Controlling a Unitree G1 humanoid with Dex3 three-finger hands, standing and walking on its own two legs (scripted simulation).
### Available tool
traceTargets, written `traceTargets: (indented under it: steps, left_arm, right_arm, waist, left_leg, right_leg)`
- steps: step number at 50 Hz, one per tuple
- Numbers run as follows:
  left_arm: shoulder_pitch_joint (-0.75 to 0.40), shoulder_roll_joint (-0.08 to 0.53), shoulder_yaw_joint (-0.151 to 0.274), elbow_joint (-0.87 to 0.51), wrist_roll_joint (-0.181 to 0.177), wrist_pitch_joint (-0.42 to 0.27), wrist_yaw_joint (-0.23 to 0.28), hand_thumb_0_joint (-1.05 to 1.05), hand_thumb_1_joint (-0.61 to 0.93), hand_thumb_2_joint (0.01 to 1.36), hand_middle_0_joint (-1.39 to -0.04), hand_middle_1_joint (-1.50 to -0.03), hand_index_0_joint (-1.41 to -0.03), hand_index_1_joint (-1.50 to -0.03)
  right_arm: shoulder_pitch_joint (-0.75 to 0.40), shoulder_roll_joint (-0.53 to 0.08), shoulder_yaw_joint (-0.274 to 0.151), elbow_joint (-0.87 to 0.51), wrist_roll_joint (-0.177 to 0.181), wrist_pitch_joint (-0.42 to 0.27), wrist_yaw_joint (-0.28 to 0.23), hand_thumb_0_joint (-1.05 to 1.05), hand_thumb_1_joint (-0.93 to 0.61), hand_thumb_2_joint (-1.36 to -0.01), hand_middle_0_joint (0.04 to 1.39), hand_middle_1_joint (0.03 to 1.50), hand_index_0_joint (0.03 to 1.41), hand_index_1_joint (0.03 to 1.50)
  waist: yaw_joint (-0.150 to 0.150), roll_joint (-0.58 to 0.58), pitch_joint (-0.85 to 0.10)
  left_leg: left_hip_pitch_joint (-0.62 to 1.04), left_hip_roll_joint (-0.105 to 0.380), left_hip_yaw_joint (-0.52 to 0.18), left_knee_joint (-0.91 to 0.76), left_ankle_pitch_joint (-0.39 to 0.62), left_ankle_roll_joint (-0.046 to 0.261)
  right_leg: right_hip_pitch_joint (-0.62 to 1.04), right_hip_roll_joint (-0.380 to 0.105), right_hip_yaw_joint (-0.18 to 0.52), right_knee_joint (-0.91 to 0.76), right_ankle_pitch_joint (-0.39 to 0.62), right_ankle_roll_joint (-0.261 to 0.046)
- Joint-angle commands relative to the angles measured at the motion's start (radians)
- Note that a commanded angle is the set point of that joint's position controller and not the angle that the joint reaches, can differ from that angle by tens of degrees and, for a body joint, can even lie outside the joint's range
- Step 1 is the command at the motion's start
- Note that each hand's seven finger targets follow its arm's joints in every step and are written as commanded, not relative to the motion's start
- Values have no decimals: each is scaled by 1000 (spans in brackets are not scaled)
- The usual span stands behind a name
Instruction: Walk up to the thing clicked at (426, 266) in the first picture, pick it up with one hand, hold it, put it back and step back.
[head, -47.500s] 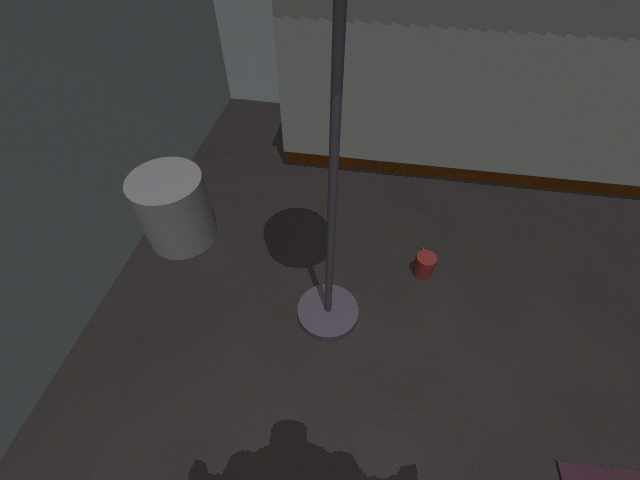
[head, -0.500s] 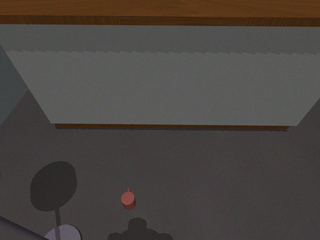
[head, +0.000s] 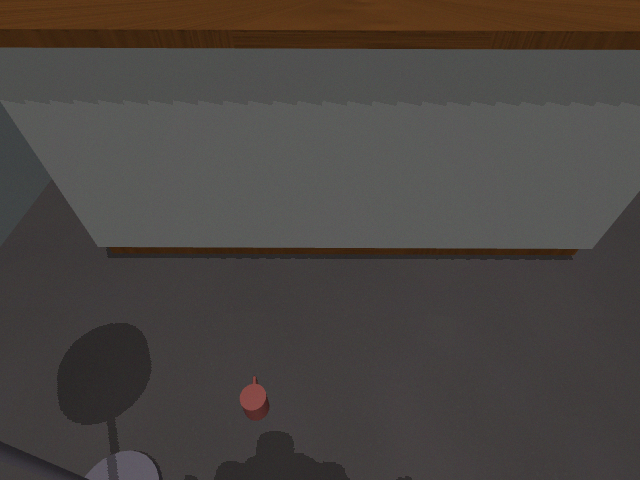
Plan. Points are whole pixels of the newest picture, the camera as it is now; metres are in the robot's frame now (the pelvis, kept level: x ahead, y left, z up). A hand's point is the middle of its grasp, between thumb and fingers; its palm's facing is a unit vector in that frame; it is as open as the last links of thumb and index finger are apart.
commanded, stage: stand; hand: left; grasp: from above
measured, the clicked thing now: (255, 396) +0.48 +0.22 -0.73
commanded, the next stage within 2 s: step back in 0.72 s
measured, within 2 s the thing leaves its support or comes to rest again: neither
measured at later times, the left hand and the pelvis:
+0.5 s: hand out of the picture +0.08 +0.24 -0.16, palm faces +0.01 -0.94 -0.34, open 7.4 cm; pelvis +0.01 +0.00 +0.00, yaw +0 degrees
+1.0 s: hand out of the picture +0.10 +0.30 -0.18, palm faces -0.01 -0.92 -0.38, open 7.4 cm; pelvis -0.03 +0.04 -0.03, yaw +1 degrees
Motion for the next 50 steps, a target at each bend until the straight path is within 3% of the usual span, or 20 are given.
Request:
traceTargets:
  steps: [1,6,14,17,21,28,35,36,37,38,39,40,41,42,43,46,47,48,49,50]
  left_arm:
    - [-34,214,35,-53,-4,-18,10,0,900,900,-200,-300,-200,-301]
    - [-33,213,33,-56,-5,-19,12,0,900,900,-200,-300,-200,-301]
    - [-31,214,30,-53,-6,-20,10,0,900,900,-200,-300,-200,-300]
    - [-28,221,31,-58,-6,-25,11,0,900,900,-200,-300,-200,-300]
    - [-38,222,32,-59,-9,-22,11,0,900,900,-200,-300,-200,-300]
    - [-32,223,32,-64,-10,-23,10,0,900,900,-200,-300,-200,-300]
    - [-36,218,28,-68,-8,-21,10,0,900,900,-200,-300,-200,-300]
    - [-35,310,77,-88,-34,-10,11,0,900,900,-200,-300,-200,-300]
    - [-13,309,84,-101,-38,-6,16,0,900,900,-200,-300,-200,-300]
    - [-11,315,89,-123,-36,-4,17,0,900,900,-200,-300,-200,-300]
    - [-26,323,95,-149,-33,-2,17,0,900,900,-200,-300,-200,-300]
    - [-56,328,97,-183,-23,1,19,0,900,900,-200,-300,-200,-300]
    - [-93,330,99,-216,-6,3,19,0,900,900,-200,-300,-200,-300]
    - [-124,333,101,-243,5,5,21,0,900,900,-200,-300,-200,-300]
    - [-164,326,99,-261,7,8,22,0,900,900,-200,-300,-200,-300]
    - [-147,307,87,-294,6,19,24,0,900,900,-200,-300,-200,-300]
    - [-139,300,81,-298,-4,28,21,0,900,900,-200,-300,-200,-300]
    - [-121,287,76,-306,-14,40,19,0,900,900,-200,-300,-200,-300]
    - [-75,232,70,-317,-29,50,19,0,900,900,-200,-300,-200,-300]
    - [-70,202,66,-329,-31,58,27,0,900,900,-200,-300,-200,-300]
  right_arm:
    - [-31,-200,-35,-50,-2,-18,-16,0,-900,-900,200,300,200,300]
    - [-40,-196,-34,-55,-3,-20,-16,0,-900,-900,200,300,200,300]
    - [-39,-204,-34,-51,-1,-17,-14,0,-900,-900,200,300,200,300]
    - [-40,-196,-33,-55,-3,-18,-13,0,-900,-900,200,300,200,300]
    - [-43,-202,-33,-55,0,-17,-15,0,-900,-900,200,300,200,300]
    - [-35,-208,-30,-58,-2,-21,-16,0,-900,-900,200,300,200,300]
    - [-47,-213,-32,-61,0,-18,-16,0,-900,-900,200,300,200,300]
    - [-87,-260,-53,-102,10,1,-8,0,-900,-900,200,300,200,300]
    - [-78,-233,-51,-121,16,7,-7,0,-900,-900,200,300,200,300]
    - [-59,-226,-56,-135,23,13,-6,0,-900,-900,200,300,200,300]
    - [-38,-220,-61,-150,27,22,-5,0,-900,-900,200,300,200,300]
    - [-26,-222,-72,-168,24,33,-3,0,-900,-900,200,300,200,300]
    - [-7,-224,-80,-184,15,45,1,0,-900,-900,200,300,200,300]
    - [33,-225,-85,-197,14,53,5,0,-900,-900,200,300,200,300]
    - [57,-225,-88,-206,21,55,9,0,-900,-900,200,300,200,300]
    - [79,-226,-94,-225,10,45,8,0,-900,-900,200,300,200,300]
    - [97,-217,-96,-215,3,38,7,0,-900,-900,200,300,200,300]
    - [102,-225,-104,-218,-10,32,4,0,-900,-900,200,300,200,300]
    - [67,-292,-120,-244,-29,24,0,0,-900,-900,200,300,200,300]
    - [61,-371,-132,-260,-27,16,1,0,-900,-900,200,300,200,300]
  waist:
    - [-2,1,-62]
    - [1,-22,-89]
    - [-1,-21,-72]
    - [-1,-40,-87]
    - [-1,-16,-87]
    - [0,-14,-104]
    - [-2,-9,-85]
    - [-1,-34,30]
    - [-2,-55,5]
    - [-7,-68,-40]
    - [-12,-104,-70]
    - [-16,-168,-98]
    - [-22,-199,-105]
    - [-43,-194,-99]
    - [-63,-207,-89]
    - [-40,-205,-106]
    - [-47,-174,-108]
    - [-49,-110,-94]
    - [-17,72,-91]
    - [-19,198,-97]
  left_leg:
    - [-13,77,-61,-52,96,57]
    - [12,80,-56,-39,190,56]
    - [7,78,-58,-45,135,55]
    - [15,79,-53,-33,195,53]
    - [4,81,-54,-41,182,52]
    - [31,87,-46,-29,253,56]
    - [21,86,-48,-36,204,53]
    - [-82,54,-40,94,348,82]
    - [-88,31,-8,166,354,79]
    - [-91,-1,13,241,319,76]
    - [-105,-42,29,331,203,72]
    - [-125,-78,28,452,-87,80]
    - [-150,-88,-14,583,-322,95]
    - [-151,-54,-63,611,-361,105]
    - [-161,-45,-74,606,-357,115]
    - [-183,-41,-6,375,-207,100]
    - [-157,-51,27,218,-102,93]
    - [-114,-37,13,102,147,92]
    - [-66,117,-209,51,418,131]
    - [-4,246,-375,46,650,208]
  right_leg:
    - [2,-97,83,-72,74,-27]
    - [17,-96,72,-61,149,-28]
    - [0,-98,79,-78,108,-27]
    - [19,-100,72,-67,188,-26]
    - [29,-100,73,-64,161,-28]
    - [36,-103,71,-49,238,-27]
    - [22,-99,73,-64,188,-27]
    - [-33,-99,92,15,371,-43]
    - [-29,-118,96,25,457,-69]
    - [-10,-154,122,33,525,-112]
    - [-23,-208,163,18,522,-162]
    - [-48,-278,218,3,512,-219]
    - [-94,-332,251,5,482,-265]
    - [-137,-341,233,41,466,-273]
    - [-153,-317,200,77,474,-256]
    - [-77,-248,156,201,464,-194]
    - [-56,-215,131,266,432,-170]
    - [-94,-168,112,333,347,-131]
    - [-201,-23,74,470,122,-72]
    - [-345,127,129,596,-419,-54]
